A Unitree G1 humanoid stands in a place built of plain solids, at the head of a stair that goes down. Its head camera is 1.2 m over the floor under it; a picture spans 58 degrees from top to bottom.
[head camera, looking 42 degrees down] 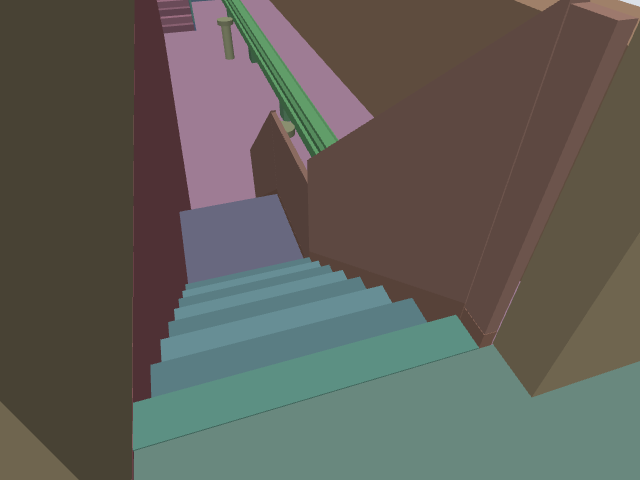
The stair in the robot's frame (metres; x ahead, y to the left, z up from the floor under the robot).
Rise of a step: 0.21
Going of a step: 0.27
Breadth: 1.07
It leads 18 degrees to the left of straight ahead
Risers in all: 8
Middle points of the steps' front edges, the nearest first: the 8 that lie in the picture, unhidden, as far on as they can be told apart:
0.78 0.04 0.00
1.04 0.12 -0.21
1.29 0.20 -0.41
1.55 0.28 -0.62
1.81 0.36 -0.83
2.06 0.44 -1.04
2.32 0.52 -1.25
2.57 0.60 -1.46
